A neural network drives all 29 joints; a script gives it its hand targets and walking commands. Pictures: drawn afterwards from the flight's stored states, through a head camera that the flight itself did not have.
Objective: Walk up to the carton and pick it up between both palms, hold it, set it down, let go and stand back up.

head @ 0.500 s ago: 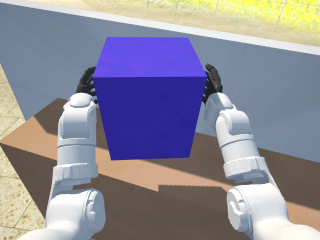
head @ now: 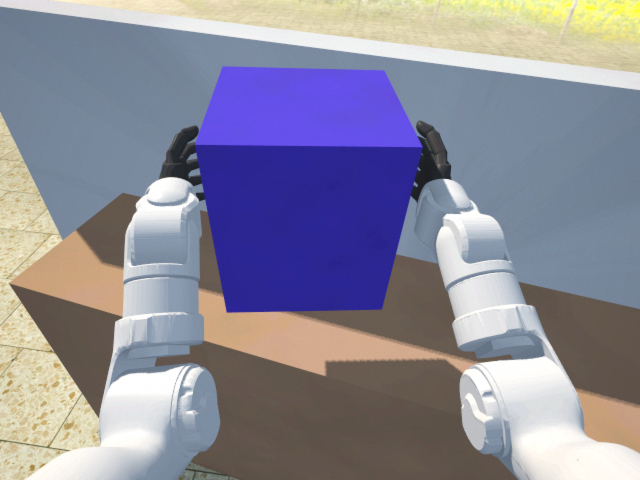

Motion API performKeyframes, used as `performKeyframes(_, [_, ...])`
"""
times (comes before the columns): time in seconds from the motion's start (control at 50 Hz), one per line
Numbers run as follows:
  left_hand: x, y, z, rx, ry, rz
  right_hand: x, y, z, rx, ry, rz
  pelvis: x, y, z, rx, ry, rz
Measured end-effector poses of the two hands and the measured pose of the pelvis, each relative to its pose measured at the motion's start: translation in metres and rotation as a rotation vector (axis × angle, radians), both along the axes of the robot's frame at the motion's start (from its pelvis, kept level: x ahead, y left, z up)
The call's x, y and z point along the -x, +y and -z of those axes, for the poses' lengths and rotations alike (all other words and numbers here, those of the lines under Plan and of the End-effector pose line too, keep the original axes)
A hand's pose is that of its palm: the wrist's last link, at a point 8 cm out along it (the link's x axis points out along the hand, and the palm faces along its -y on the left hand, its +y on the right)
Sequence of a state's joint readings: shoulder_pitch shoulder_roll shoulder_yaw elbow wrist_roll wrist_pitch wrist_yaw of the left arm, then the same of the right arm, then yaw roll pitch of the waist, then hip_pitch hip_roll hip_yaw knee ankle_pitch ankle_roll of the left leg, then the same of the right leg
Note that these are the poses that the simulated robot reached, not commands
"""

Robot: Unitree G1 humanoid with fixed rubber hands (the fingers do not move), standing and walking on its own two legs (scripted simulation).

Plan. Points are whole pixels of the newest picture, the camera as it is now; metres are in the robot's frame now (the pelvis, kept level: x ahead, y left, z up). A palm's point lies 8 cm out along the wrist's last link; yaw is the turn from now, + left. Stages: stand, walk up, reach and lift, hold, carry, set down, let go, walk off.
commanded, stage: hold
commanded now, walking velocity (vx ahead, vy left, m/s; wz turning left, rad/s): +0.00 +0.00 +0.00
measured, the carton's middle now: (305, 192) +0.41 -0.01 +0.19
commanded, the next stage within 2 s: none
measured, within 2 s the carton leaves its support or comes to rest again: neither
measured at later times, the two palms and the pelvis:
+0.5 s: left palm (174, 191) +0.38 +0.14 +0.22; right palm (425, 184) +0.36 -0.16 +0.23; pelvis +0.00 +0.00 +0.00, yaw +1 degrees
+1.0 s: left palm (168, 194) +0.37 +0.15 +0.22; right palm (422, 181) +0.36 -0.15 +0.23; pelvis +0.00 +0.00 +0.00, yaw +1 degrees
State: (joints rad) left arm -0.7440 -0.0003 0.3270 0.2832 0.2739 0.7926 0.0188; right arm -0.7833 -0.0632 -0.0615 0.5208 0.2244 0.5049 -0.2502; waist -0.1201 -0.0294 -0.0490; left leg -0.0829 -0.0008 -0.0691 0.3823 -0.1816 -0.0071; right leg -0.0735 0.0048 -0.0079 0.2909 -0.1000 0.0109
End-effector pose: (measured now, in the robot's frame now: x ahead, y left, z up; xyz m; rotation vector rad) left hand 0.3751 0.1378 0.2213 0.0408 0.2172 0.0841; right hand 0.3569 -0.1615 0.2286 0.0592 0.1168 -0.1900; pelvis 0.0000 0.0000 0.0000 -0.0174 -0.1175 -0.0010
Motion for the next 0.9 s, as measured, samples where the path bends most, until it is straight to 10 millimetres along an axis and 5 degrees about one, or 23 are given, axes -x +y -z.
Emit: performKeyframes(0.9, [0.003, 0.011, 0.003, 0.001, 0.005, -0.016, -0.003, 0.012, -0.001, -0.01, 0.002, -0.02, -0.001, -0.002, 0.001, 0.002, -0.025, -0.015])
